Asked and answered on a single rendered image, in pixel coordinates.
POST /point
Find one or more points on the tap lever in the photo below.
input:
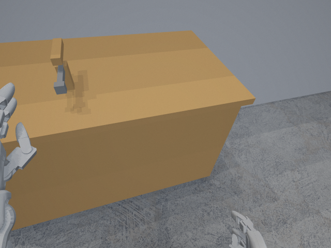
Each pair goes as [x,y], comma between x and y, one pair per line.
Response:
[60,86]

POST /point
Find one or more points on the left robot forearm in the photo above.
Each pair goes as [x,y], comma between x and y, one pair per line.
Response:
[7,219]

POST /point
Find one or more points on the left robot hand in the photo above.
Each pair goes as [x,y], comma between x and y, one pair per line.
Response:
[22,155]

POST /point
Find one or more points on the right robot hand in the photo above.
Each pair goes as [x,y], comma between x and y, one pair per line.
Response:
[252,239]

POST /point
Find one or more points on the counter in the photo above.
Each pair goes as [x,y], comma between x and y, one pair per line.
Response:
[142,112]

